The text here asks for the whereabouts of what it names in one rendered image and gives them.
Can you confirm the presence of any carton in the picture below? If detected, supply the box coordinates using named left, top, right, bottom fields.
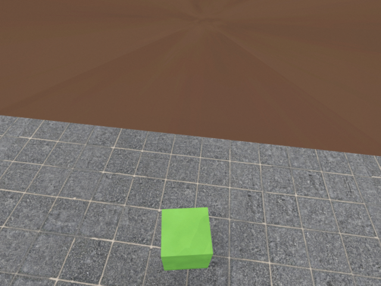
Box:
left=161, top=207, right=213, bottom=271

